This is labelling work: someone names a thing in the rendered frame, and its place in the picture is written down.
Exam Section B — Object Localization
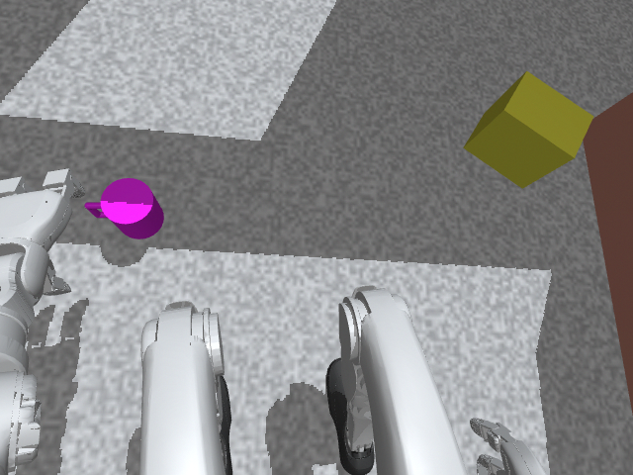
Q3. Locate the left robot arm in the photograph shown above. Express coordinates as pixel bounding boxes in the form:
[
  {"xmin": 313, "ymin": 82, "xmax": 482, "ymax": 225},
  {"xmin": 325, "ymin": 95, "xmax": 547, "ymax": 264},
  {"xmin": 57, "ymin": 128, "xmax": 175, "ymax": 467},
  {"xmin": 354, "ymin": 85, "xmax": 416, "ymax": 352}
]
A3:
[{"xmin": 0, "ymin": 237, "xmax": 49, "ymax": 475}]

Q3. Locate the right robot foot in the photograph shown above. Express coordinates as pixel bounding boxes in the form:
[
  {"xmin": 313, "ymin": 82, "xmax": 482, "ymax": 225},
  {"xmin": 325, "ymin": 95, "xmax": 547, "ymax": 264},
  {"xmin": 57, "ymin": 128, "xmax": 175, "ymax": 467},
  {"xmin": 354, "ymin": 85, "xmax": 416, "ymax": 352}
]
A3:
[{"xmin": 326, "ymin": 358, "xmax": 374, "ymax": 475}]

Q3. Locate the right robot hand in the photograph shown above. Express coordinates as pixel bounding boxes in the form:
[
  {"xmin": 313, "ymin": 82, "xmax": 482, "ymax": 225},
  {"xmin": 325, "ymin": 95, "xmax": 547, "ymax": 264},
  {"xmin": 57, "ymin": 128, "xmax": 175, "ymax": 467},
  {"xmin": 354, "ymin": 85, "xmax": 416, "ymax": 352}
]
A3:
[{"xmin": 470, "ymin": 418, "xmax": 547, "ymax": 475}]

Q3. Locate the left robot hand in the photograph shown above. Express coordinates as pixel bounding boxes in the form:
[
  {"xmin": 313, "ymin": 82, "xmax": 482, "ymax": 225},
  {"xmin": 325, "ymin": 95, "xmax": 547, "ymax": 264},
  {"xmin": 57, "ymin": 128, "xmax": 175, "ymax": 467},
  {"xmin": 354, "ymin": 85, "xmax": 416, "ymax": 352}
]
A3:
[{"xmin": 0, "ymin": 168, "xmax": 85, "ymax": 296}]

